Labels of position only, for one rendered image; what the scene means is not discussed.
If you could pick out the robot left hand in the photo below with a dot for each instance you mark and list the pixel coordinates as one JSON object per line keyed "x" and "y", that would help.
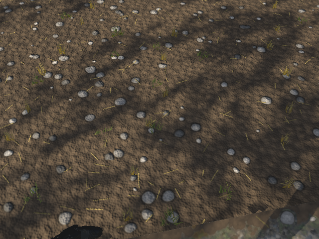
{"x": 80, "y": 232}

